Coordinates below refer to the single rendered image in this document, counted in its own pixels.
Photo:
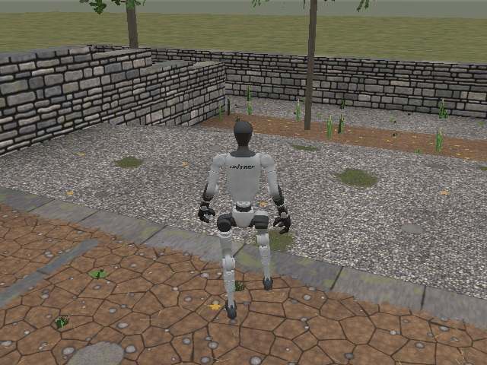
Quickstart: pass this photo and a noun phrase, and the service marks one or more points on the right robot hand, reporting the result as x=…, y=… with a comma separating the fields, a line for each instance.
x=284, y=222

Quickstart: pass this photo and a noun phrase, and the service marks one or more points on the robot right foot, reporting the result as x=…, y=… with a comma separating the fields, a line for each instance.
x=267, y=284

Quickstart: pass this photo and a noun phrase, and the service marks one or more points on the left robot forearm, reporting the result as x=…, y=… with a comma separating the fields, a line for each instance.
x=206, y=199

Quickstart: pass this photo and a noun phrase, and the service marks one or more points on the left robot upper arm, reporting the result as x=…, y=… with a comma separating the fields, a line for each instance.
x=215, y=172

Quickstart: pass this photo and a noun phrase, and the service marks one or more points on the left robot hand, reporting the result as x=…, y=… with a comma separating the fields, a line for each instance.
x=208, y=212

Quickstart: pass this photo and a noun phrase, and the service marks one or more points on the right robot upper arm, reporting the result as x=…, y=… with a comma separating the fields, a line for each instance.
x=267, y=161

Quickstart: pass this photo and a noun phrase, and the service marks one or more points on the robot head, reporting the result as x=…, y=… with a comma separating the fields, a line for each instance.
x=243, y=132

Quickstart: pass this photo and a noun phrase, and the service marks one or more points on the right robot forearm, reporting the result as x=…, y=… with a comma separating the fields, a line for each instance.
x=280, y=204

